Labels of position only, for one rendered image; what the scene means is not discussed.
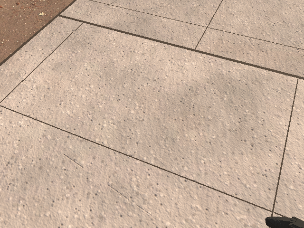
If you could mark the right robot hand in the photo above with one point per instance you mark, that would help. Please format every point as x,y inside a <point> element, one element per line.
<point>283,222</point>

